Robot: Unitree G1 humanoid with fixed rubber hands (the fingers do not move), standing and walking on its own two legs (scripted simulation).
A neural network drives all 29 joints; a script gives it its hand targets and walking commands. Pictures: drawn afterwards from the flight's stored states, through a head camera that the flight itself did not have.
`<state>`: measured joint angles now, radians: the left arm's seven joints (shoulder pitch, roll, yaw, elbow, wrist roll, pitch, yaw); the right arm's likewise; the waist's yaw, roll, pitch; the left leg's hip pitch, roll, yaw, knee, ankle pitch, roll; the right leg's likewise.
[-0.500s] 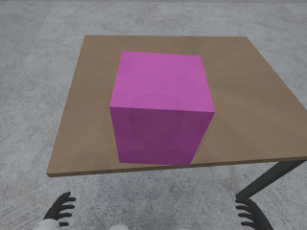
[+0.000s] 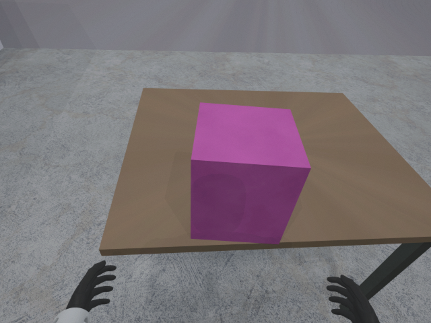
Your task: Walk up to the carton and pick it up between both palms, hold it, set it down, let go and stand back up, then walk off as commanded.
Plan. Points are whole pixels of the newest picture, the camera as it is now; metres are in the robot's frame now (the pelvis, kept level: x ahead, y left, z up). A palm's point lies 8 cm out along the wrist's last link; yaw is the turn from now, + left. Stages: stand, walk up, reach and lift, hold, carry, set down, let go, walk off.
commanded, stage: reach and lift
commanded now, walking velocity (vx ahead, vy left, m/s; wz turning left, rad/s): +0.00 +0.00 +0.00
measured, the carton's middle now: (240, 174) +0.44 -0.05 +0.05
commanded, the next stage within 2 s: none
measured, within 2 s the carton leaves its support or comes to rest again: neither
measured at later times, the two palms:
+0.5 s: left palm (108, 276) +0.22 +0.21 +0.00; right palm (369, 309) +0.15 -0.23 +0.04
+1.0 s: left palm (127, 244) +0.26 +0.17 +0.04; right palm (370, 282) +0.19 -0.24 +0.05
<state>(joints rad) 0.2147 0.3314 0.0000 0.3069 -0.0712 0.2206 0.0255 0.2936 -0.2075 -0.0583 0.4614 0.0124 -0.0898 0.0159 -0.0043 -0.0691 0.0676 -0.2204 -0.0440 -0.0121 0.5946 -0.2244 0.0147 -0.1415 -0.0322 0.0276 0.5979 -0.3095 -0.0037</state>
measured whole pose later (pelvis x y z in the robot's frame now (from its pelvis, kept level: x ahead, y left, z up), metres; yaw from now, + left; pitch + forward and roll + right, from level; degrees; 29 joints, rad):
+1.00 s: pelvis +0.03 +0.01 +0.01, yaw -8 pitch -6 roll -1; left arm 0.22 0.24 -0.09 0.02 -0.22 0.23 0.19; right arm 0.29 -0.21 -0.06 -0.02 0.20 0.13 0.04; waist -0.02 0.00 0.03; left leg -0.19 -0.01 0.06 0.53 -0.24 0.04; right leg -0.09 0.01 0.03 0.51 -0.32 0.01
